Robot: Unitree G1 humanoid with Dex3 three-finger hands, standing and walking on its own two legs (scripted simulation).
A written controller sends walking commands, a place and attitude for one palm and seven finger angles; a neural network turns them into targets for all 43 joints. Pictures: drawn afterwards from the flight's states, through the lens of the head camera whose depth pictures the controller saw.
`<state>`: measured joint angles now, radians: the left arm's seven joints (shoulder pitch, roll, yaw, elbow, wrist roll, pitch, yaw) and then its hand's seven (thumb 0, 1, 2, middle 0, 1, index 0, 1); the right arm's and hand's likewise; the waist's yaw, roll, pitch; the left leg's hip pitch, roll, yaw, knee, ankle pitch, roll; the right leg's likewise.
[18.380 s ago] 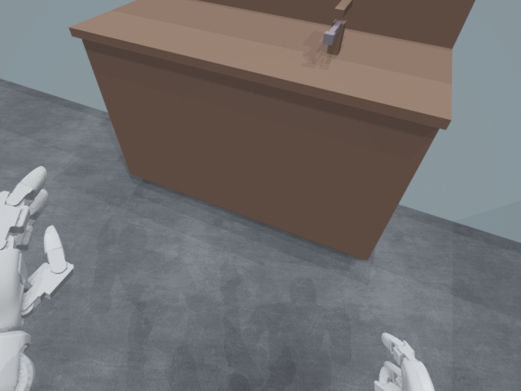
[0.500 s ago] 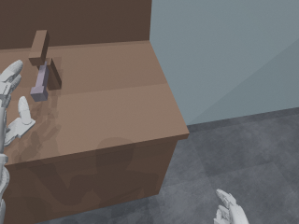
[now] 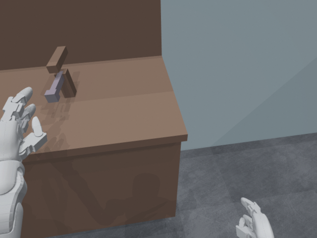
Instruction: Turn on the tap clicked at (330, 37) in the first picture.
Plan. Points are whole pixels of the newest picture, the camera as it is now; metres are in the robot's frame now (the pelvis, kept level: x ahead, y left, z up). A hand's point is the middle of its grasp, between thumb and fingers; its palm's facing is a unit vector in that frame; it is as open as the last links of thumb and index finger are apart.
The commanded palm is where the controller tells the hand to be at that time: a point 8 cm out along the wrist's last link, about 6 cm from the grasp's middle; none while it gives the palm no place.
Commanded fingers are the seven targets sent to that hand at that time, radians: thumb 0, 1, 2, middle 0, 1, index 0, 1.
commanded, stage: turn the palm inward beside the body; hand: left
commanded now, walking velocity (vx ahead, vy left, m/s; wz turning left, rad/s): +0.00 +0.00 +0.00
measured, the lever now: (52, 96) +0.41 +0.38 +0.15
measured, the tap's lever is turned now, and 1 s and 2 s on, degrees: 0 0 0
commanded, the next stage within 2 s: reach beside the lever's end, fingers flat in 1.62 s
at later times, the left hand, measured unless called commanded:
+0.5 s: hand (62, 131) +0.26 +0.26 +0.18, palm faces +0.38 -0.89 -0.24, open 7.4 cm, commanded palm +0.21 +0.30 +0.20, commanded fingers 0.00 0.90 0.90 -0.20 -0.30 -0.20 -0.30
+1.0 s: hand (51, 144) +0.21 +0.24 +0.20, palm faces +0.45 -0.88 -0.16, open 7.4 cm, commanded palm +0.16 +0.28 +0.21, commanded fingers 0.00 0.90 0.90 -0.20 -0.30 -0.20 -0.30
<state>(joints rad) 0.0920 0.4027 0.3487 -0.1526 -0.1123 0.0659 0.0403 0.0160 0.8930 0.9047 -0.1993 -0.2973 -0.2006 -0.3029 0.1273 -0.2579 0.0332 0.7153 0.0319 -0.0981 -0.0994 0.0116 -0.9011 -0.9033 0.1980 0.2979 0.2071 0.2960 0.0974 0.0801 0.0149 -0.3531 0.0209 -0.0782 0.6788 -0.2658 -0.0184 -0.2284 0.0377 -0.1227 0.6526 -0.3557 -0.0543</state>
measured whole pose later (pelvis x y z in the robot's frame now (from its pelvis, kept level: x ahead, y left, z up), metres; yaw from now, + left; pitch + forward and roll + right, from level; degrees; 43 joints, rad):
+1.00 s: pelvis +0.02 +0.01 +0.01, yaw -2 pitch -5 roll +0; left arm 0.39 0.28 0.27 -0.64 -0.21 0.29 0.19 0.02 0.89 0.90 -0.20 -0.30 -0.21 -0.30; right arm 0.14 -0.21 0.08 0.68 0.05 -0.16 -0.11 0.01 -0.90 -0.90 0.20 0.30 0.21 0.30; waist 0.10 0.05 -0.04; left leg -0.27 -0.01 -0.05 0.59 -0.24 -0.01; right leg -0.17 0.02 -0.07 0.60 -0.34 -0.04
